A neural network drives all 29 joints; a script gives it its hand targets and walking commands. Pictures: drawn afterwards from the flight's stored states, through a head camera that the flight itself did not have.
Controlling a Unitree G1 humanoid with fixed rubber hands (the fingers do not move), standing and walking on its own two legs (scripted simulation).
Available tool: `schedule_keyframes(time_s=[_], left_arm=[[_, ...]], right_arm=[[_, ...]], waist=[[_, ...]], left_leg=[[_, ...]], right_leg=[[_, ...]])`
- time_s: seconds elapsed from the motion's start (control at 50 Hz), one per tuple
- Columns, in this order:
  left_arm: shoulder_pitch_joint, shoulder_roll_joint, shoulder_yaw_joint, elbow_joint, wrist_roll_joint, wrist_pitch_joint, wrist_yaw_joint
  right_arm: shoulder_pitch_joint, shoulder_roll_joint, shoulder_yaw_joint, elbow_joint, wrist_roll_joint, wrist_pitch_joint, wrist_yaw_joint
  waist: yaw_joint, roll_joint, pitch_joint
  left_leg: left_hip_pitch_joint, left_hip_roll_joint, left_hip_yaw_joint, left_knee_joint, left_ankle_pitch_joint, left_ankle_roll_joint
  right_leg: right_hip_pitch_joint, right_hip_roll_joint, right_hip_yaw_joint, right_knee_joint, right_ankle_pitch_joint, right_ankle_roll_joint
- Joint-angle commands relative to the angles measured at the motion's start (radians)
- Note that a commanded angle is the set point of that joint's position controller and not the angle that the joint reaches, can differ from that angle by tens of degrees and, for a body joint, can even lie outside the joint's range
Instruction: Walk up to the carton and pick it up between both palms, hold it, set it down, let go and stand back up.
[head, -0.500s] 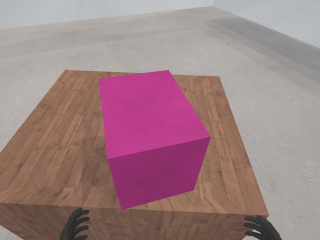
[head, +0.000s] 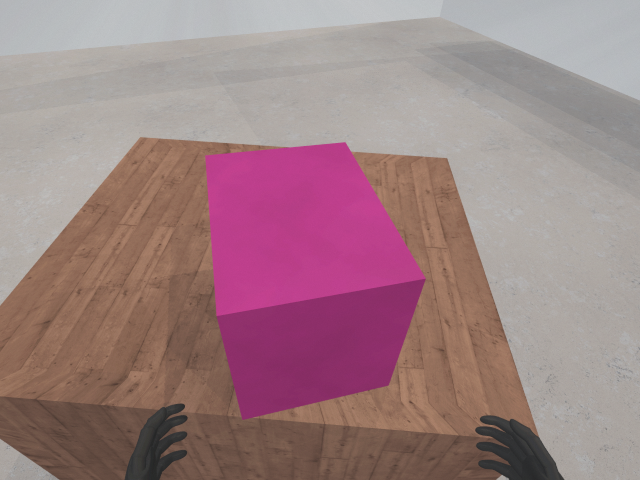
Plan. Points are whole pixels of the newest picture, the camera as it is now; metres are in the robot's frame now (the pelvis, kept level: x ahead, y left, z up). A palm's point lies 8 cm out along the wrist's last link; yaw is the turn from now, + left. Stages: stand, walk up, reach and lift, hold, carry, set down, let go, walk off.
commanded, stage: reach and lift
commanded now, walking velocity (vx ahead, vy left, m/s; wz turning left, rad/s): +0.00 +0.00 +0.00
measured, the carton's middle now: (297, 271) +0.43 +0.07 +0.03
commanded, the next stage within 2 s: none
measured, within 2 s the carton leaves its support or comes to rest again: neither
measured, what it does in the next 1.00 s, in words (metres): stands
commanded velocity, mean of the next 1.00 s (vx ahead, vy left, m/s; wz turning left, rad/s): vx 0.00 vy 0.00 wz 0.00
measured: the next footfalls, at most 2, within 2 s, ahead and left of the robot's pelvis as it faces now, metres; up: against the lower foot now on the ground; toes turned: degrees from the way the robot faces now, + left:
none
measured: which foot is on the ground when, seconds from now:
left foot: down 0.00-1.00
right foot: down 0.00-1.00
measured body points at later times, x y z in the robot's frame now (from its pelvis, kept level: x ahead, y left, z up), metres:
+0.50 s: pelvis -0.02 +0.00 +0.00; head -0.03 +0.00 +0.45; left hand +0.17 +0.21 +0.02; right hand +0.21 -0.22 +0.01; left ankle -0.03 +0.15 -0.74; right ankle -0.01 -0.11 -0.74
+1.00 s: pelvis -0.02 -0.01 +0.00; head -0.01 -0.01 +0.45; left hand +0.21 +0.23 +0.08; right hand +0.29 -0.20 +0.06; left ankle -0.03 +0.15 -0.74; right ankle -0.01 -0.11 -0.74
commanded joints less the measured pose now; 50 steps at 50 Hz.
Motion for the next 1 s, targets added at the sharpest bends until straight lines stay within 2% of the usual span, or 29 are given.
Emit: schedule_keyframes(time_s=[0.0, 0.02, 0.04, 0.08, 0.1, 0.18, 0.2, 0.26, 0.32, 0.34, 0.38, 0.42, 0.44, 0.5, 0.52, 0.58, 0.64, 0.66, 0.68, 0.72, 0.74, 0.76, 0.8, 0.82, 0.86, 0.88, 0.9, 0.96, 0.98], left_arm=[[-0.041, 0.053, 0.006, -0.167, 0.009, -0.062, 0.006], [-0.031, 0.046, -0.001, -0.206, -0.007, -0.068, 0.010], [-0.041, 0.056, 0.003, -0.231, -0.012, -0.080, 0.011], [-0.046, 0.044, -0.026, -0.223, -0.031, -0.073, 0.014], [-0.064, 0.058, -0.011, -0.226, -0.042, -0.079, 0.019], [-0.054, 0.057, -0.002, -0.254, -0.035, -0.065, 0.024], [-0.048, 0.053, -0.005, -0.272, -0.028, -0.061, 0.030], [-0.078, 0.045, -0.030, -0.299, -0.062, -0.027, 0.031], [-0.161, 0.063, -0.009, -0.306, -0.078, 0.017, 0.040], [-0.176, 0.048, -0.013, -0.310, -0.072, 0.032, 0.043], [-0.198, 0.058, 0.001, -0.353, -0.074, 0.068, 0.048], [-0.189, 0.042, -0.024, -0.385, -0.079, 0.101, 0.047], [-0.204, 0.039, -0.001, -0.361, -0.065, 0.122, 0.042], [-0.230, 0.046, 0.001, -0.418, -0.062, 0.175, 0.035], [-0.251, 0.065, 0.030, -0.411, -0.054, 0.186, 0.039], [-0.290, 0.065, 0.027, -0.437, -0.088, 0.232, 0.042], [-0.318, 0.062, 0.040, -0.458, -0.085, 0.277, 0.030], [-0.335, 0.070, 0.060, -0.505, -0.073, 0.283, 0.034], [-0.339, 0.057, 0.057, -0.492, -0.081, 0.305, 0.033], [-0.351, 0.069, 0.069, -0.526, -0.061, 0.337, 0.029], [-0.337, 0.074, 0.081, -0.515, -0.056, 0.343, 0.022], [-0.328, 0.072, 0.091, -0.559, -0.053, 0.367, 0.017], [-0.371, 0.083, 0.102, -0.586, -0.079, 0.395, 0.009], [-0.373, 0.078, 0.100, -0.566, -0.075, 0.402, 0.003], [-0.408, 0.101, 0.110, -0.567, -0.079, 0.432, -0.004], [-0.426, 0.095, 0.112, -0.587, -0.090, 0.452, -0.005], [-0.449, 0.100, 0.115, -0.611, -0.093, 0.452, -0.007], [-0.475, 0.130, 0.146, -0.623, -0.102, 0.498, -0.012], [-0.452, 0.125, 0.152, -0.638, -0.100, 0.506, -0.018]], right_arm=[[-0.042, -0.160, -0.040, -0.137, 0.032, -0.062, -0.005], [-0.036, -0.157, -0.052, -0.133, 0.035, -0.065, -0.001], [-0.055, -0.159, -0.050, -0.184, 0.040, -0.076, -0.004], [-0.084, -0.184, -0.085, -0.197, 0.030, -0.074, -0.001], [-0.090, -0.170, -0.071, -0.194, 0.041, -0.064, -0.002], [-0.063, -0.170, -0.046, -0.224, 0.065, -0.055, -0.006], [-0.058, -0.164, -0.040, -0.238, 0.072, -0.051, -0.004], [-0.090, -0.187, -0.089, -0.287, 0.046, -0.029, -0.010], [-0.165, -0.179, -0.084, -0.348, 0.045, 0.023, -0.015], [-0.148, -0.138, -0.079, -0.315, 0.042, 0.047, -0.016], [-0.183, -0.156, -0.097, -0.373, 0.033, 0.070, -0.024], [-0.160, -0.167, -0.111, -0.358, 0.051, 0.094, -0.027], [-0.190, -0.176, -0.096, -0.359, 0.037, 0.106, -0.030], [-0.229, -0.179, -0.095, -0.393, 0.041, 0.143, -0.039], [-0.255, -0.164, -0.082, -0.416, 0.055, 0.153, -0.044], [-0.311, -0.198, -0.124, -0.450, 0.040, 0.186, -0.047], [-0.351, -0.184, -0.097, -0.448, 0.050, 0.224, -0.058], [-0.357, -0.179, -0.080, -0.466, 0.065, 0.234, -0.058], [-0.376, -0.200, -0.094, -0.453, 0.060, 0.239, -0.059], [-0.387, -0.206, -0.106, -0.473, 0.078, 0.260, -0.061], [-0.377, -0.194, -0.088, -0.476, 0.068, 0.264, -0.069], [-0.382, -0.206, -0.113, -0.491, 0.080, 0.268, -0.079], [-0.460, -0.206, -0.098, -0.530, 0.090, 0.289, -0.087], [-0.451, -0.200, -0.116, -0.521, 0.073, 0.300, -0.091], [-0.477, -0.208, -0.112, -0.492, 0.086, 0.331, -0.102], [-0.498, -0.212, -0.104, -0.506, 0.073, 0.350, -0.107], [-0.521, -0.193, -0.109, -0.550, 0.080, 0.350, -0.107], [-0.587, -0.197, -0.075, -0.554, 0.093, 0.391, -0.125], [-0.563, -0.206, -0.087, -0.558, 0.086, 0.402, -0.129]], waist=[[0.019, -0.020, -0.027], [-0.006, -0.033, -0.011], [0.012, -0.029, -0.021], [-0.011, -0.057, -0.014], [0.007, -0.049, -0.014], [0.022, -0.063, -0.009], [0.038, -0.033, -0.009], [-0.009, -0.060, -0.007], [0.018, -0.095, -0.022], [0.020, -0.055, -0.010], [0.031, -0.045, -0.055], [-0.005, -0.035, -0.030], [0.016, -0.055, -0.032], [0.004, -0.049, -0.036], [0.035, -0.029, -0.049], [0.012, -0.067, -0.078], [0.020, -0.046, -0.102], [0.044, -0.024, -0.120], [0.024, -0.016, -0.143], [0.024, -0.008, -0.134], [0.039, -0.035, -0.114], [0.021, -0.011, -0.137], [0.028, -0.017, -0.164], [0.009, -0.023, -0.148], [0.008, -0.015, -0.140], [0.007, -0.039, -0.136], [0.017, -0.017, -0.177], [0.037, -0.035, -0.193], [0.024, -0.035, -0.210]], left_leg=[[-0.002, -0.112, 0.036, -0.007, 0.294, 0.015], [0.024, -0.103, 0.026, -0.012, 0.313, 0.015], [0.007, -0.104, 0.031, -0.005, 0.300, 0.016], [0.022, -0.103, 0.024, -0.003, 0.240, 0.023], [-0.016, -0.107, 0.027, -0.005, 0.227, 0.032], [-0.022, -0.105, 0.032, -0.016, 0.236, 0.038], [-0.017, -0.110, 0.030, -0.022, 0.259, 0.036], [-0.019, -0.106, 0.025, -0.035, 0.191, 0.041], [-0.044, -0.105, 0.025, -0.045, 0.114, 0.047], [-0.051, -0.108, 0.022, -0.062, 0.115, 0.053], [-0.036, -0.109, 0.030, -0.066, 0.157, 0.050], [-0.004, -0.111, 0.023, -0.070, 0.183, 0.039], [-0.010, -0.108, 0.023, -0.069, 0.193, 0.038], [0.035, -0.100, 0.015, -0.080, 0.231, 0.032], [0.041, -0.101, 0.014, -0.077, 0.217, 0.038], [0.031, -0.102, 0.011, -0.083, 0.180, 0.049], [0.035, -0.100, 0.017, -0.073, 0.243, 0.041], [0.063, -0.100, 0.021, -0.072, 0.294, 0.033], [0.084, -0.095, 0.009, -0.066, 0.316, 0.028], [0.101, -0.100, 0.012, -0.079, 0.307, 0.027], [0.088, -0.104, 0.020, -0.075, 0.322, 0.027], [0.113, -0.103, 0.012, -0.073, 0.341, 0.023], [0.111, -0.103, 0.010, -0.054, 0.378, 0.023], [0.101, -0.107, 0.005, -0.063, 0.369, 0.025], [0.098, -0.109, 0.012, -0.070, 0.311, 0.026], [0.090, -0.104, 0.011, -0.078, 0.307, 0.028], [0.111, -0.109, 0.015, -0.064, 0.332, 0.027], [0.097, -0.111, 0.018, -0.063, 0.360, 0.026], [0.109, -0.113, 0.016, -0.066, 0.385, 0.028]], right_leg=[[-0.026, 0.022, 0.031, -0.071, 0.240, -0.045], [-0.040, 0.034, 0.014, -0.077, 0.209, -0.052], [-0.037, 0.031, 0.026, -0.084, 0.207, -0.058], [-0.069, 0.035, 0.017, -0.090, 0.122, -0.056], [-0.071, 0.028, 0.031, -0.085, 0.109, -0.054], [-0.042, 0.031, 0.028, -0.080, 0.131, -0.044], [-0.036, 0.031, 0.026, -0.084, 0.134, -0.050], [-0.071, 0.037, 0.019, -0.100, 0.071, -0.058], [-0.074, 0.024, 0.034, -0.102, -0.012, -0.049], [-0.076, 0.019, 0.041, -0.108, -0.025, -0.051], [-0.072, 0.024, 0.042, -0.105, 0.039, -0.059], [-0.086, 0.035, 0.023, -0.118, 0.052, -0.053], [-0.085, 0.032, 0.018, -0.121, 0.038, -0.057], [-0.067, 0.039, 0.012, -0.126, 0.068, -0.061], [-0.073, 0.036, 0.022, -0.126, 0.050, -0.065], [-0.093, 0.041, 0.012, -0.130, 0.027, -0.061], [-0.096, 0.041, 0.019, -0.131, 0.074, -0.064], [-0.084, 0.042, 0.015, -0.128, 0.089, -0.067], [-0.096, 0.046, 0.010, -0.131, 0.113, -0.069], [-0.083, 0.051, 0.006, -0.138, 0.122, -0.065], [-0.063, 0.046, 0.012, -0.142, 0.139, -0.065], [-0.044, 0.054, 0.006, -0.140, 0.162, -0.066], [-0.058, 0.053, 0.014, -0.139, 0.167, -0.068], [-0.061, 0.047, 0.013, -0.144, 0.182, -0.064], [-0.072, 0.045, 0.007, -0.152, 0.127, -0.062], [-0.053, 0.050, 0.007, -0.154, 0.133, -0.057], [-0.069, 0.042, 0.014, -0.146, 0.139, -0.056], [-0.038, 0.041, 0.012, -0.137, 0.197, -0.044], [-0.028, 0.045, 0.007, -0.124, 0.245, -0.039]])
